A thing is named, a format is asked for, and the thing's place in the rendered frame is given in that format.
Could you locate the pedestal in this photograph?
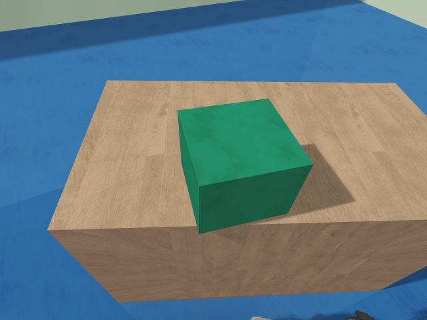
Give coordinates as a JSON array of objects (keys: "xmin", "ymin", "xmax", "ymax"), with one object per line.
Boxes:
[{"xmin": 47, "ymin": 81, "xmax": 427, "ymax": 303}]

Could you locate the carton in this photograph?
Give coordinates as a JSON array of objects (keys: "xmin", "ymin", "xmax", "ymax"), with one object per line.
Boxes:
[{"xmin": 177, "ymin": 99, "xmax": 313, "ymax": 234}]

